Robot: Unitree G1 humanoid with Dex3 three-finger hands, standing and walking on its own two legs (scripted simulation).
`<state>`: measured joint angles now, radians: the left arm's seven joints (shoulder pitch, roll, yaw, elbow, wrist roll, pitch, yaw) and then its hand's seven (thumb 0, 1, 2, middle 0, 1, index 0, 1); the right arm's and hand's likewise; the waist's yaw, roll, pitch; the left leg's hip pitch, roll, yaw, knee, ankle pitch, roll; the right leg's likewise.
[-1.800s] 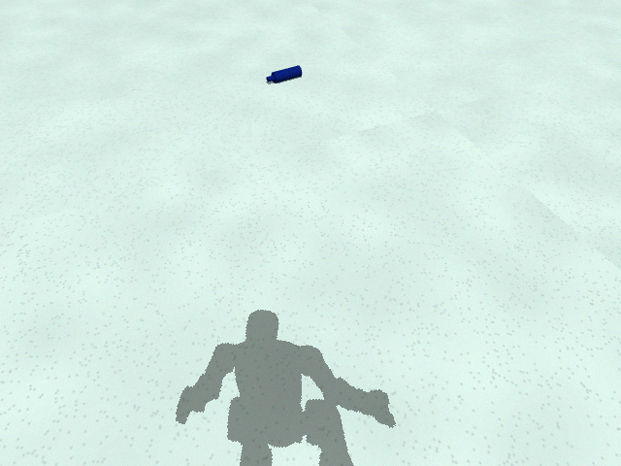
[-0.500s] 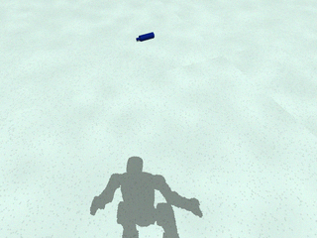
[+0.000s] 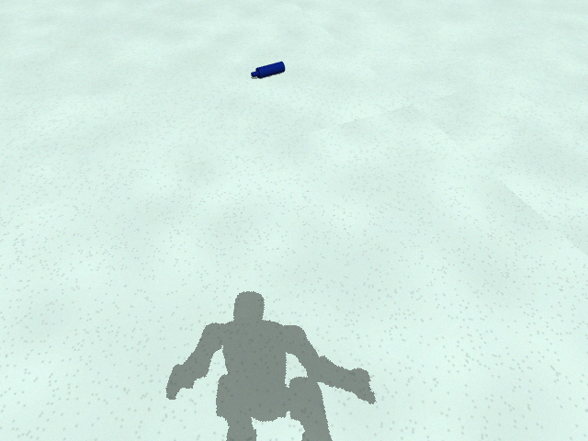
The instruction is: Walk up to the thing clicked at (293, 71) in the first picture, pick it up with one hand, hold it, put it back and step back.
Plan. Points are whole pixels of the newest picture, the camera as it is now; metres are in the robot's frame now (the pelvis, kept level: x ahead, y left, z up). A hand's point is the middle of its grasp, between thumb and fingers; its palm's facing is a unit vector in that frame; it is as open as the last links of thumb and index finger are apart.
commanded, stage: stand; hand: left
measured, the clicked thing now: (267, 70) +2.37 +0.26 -0.75
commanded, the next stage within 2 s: walk up in 0.62 s
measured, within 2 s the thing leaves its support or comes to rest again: neither
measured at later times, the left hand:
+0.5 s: hand out of the picture +0.06 +0.25 -0.16, palm faces -0.03 -0.94 -0.34, open 7.4 cm
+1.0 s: hand out of the picture +0.09 +0.39 -0.18, palm faces +0.09 -0.92 -0.39, open 7.4 cm
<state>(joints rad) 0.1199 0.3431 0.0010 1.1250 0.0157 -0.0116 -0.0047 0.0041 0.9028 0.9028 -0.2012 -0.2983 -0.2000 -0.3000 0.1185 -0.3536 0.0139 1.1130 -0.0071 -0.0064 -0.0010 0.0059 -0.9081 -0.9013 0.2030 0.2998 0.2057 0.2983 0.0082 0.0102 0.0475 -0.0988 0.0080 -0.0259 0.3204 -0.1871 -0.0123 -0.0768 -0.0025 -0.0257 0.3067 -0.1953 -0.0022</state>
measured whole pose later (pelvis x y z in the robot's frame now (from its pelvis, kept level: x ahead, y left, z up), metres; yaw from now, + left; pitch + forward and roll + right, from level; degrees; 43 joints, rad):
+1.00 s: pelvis +0.10 +0.08 -0.03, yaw +4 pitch -2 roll +0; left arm 0.29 0.51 0.09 1.05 0.05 -0.02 -0.08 0.01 0.90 0.90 -0.20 -0.30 -0.20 -0.30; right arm 0.19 -0.46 -0.11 0.99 -0.03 -0.06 0.09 0.01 -0.91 -0.90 0.20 0.30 0.20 0.30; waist 0.06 -0.06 0.00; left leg -0.37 0.07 0.08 0.61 -0.18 -0.01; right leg -0.02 -0.13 -0.06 0.58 -0.49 -0.04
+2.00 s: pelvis +0.72 +0.11 -0.04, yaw +1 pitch -1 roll -1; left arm 0.29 0.46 0.06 0.95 0.01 -0.05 -0.05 0.01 0.90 0.90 -0.20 -0.30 -0.20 -0.30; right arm 0.18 -0.41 -0.08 0.87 -0.02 -0.10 0.07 0.00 -0.91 -0.90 0.20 0.30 0.21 0.30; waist 0.02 -0.06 0.05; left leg -0.46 0.06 0.11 0.72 -0.25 0.04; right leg -0.18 -0.02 0.04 1.03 -0.49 -0.05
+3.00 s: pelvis +1.25 +0.06 -0.03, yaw +3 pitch -1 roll +0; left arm 0.35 0.42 0.06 0.90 0.01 -0.04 -0.03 0.01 0.90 0.90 -0.20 -0.30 -0.20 -0.30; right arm 0.21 -0.38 -0.05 0.88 -0.04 -0.07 0.06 0.01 -0.91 -0.90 0.20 0.30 0.21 0.30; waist 0.05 -0.05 0.10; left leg -0.41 0.02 0.08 0.62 -0.18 0.04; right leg -0.09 -0.01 -0.10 0.77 -0.50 -0.04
